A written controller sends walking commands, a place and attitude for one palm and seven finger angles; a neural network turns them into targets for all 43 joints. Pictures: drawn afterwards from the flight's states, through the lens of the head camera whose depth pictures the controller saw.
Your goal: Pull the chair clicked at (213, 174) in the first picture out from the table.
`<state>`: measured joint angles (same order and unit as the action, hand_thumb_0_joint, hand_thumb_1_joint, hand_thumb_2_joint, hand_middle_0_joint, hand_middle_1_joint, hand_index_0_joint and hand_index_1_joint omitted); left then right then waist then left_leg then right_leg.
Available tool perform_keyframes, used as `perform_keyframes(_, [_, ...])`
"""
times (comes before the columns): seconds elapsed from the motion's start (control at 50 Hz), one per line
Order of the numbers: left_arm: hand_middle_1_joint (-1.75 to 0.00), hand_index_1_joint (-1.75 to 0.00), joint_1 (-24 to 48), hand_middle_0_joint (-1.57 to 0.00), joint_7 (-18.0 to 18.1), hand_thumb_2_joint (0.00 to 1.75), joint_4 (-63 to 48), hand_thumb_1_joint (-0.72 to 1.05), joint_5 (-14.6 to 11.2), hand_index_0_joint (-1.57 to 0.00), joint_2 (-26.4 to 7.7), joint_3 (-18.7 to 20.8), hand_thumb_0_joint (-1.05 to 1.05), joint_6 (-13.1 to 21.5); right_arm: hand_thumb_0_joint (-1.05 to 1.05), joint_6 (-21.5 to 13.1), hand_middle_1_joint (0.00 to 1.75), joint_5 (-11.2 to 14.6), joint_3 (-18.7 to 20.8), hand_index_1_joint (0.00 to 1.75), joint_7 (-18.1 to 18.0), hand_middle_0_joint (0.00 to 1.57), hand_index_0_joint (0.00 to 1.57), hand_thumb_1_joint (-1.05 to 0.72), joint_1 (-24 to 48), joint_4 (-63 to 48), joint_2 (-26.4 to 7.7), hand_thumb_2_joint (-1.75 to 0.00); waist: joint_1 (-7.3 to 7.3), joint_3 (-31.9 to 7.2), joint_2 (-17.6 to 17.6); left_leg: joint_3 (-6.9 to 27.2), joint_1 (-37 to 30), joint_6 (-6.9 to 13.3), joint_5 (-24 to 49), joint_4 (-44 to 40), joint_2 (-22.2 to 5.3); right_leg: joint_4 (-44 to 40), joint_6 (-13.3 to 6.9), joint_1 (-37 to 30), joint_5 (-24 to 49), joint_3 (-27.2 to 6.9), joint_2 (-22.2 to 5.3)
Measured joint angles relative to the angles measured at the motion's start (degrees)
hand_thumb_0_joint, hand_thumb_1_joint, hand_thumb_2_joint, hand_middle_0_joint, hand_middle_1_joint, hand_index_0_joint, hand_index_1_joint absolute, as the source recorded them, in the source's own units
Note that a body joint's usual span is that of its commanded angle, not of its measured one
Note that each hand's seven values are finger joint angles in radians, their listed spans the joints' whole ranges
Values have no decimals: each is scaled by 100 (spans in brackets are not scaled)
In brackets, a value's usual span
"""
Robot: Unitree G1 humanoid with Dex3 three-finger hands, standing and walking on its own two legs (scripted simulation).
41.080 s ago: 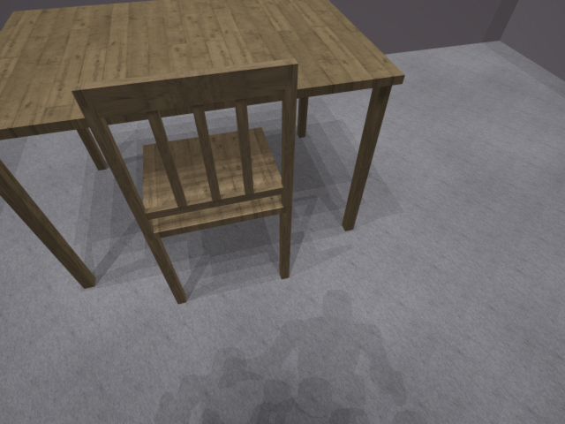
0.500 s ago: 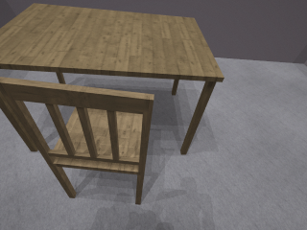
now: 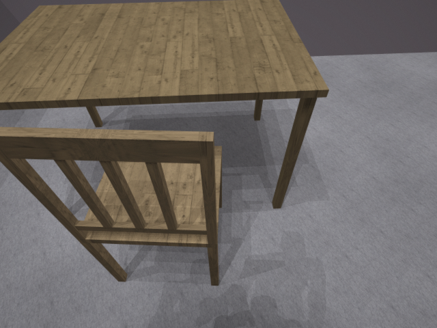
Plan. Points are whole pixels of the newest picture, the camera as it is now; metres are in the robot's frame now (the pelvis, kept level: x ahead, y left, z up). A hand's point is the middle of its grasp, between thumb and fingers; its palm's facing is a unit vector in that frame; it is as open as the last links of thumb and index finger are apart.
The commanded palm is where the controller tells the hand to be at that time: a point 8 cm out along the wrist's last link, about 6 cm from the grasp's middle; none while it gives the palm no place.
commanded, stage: come to a stop and stand still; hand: left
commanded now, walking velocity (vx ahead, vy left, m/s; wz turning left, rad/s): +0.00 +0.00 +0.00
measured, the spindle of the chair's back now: (126, 197) +0.42 +0.26 -0.08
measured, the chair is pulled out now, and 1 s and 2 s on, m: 0.19 0.19 0.19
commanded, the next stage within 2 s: look again from close up in 0.14 s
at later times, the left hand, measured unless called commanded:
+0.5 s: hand out of the picture -0.01 +0.16 -0.17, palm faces +0.01 -0.98 -0.20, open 7.3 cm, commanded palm none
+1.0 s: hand out of the picture -0.04 +0.14 -0.17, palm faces +0.02 -0.99 -0.17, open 7.4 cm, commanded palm none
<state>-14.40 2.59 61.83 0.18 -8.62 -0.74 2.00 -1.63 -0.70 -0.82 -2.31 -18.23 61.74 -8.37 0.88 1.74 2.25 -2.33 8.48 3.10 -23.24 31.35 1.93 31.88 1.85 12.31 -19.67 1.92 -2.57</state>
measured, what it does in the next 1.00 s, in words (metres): stands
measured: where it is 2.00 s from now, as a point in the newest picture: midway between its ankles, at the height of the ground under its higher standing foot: outside the picture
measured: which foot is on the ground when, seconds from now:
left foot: down 0.00-1.00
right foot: down 0.00-1.00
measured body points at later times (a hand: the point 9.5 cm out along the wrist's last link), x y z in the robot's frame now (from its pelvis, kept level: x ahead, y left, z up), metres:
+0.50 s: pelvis -0.01 -0.01 +0.01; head +0.01 -0.02 +0.46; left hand -0.01 +0.21 -0.15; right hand -0.01 -0.24 -0.15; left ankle -0.07 +0.08 -0.73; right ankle -0.03 -0.14 -0.73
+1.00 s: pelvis -0.02 -0.01 +0.01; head -0.01 -0.01 +0.46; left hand -0.04 +0.20 -0.15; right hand -0.04 -0.22 -0.15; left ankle -0.07 +0.08 -0.73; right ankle -0.03 -0.14 -0.73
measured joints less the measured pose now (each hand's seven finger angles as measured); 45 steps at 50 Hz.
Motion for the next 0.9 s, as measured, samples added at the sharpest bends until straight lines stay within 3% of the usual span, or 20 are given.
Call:
perform_keyframes(0.28, [-30,-30,-76,-19,-21,89,75,92,45,-20,-4,-5,0,-131,1,23,29,9,15,30,-5,20,20,-92,480,98,-206,-90,-112,86,-121,-41,-370,-28,294,-531,49,-260,-13,-235,148,-47,-33])
perform_keyframes(0.9, [-30,-30,-323,-19,-21,89,170,91,56,-20,88,-34,0,-103,0,33,29,58,-34,30,28,20,20,-91,90,493,142,-90,-108,79,-262,-2,-393,-126,567,-769,-61,-618,-112,-320,472,9,80])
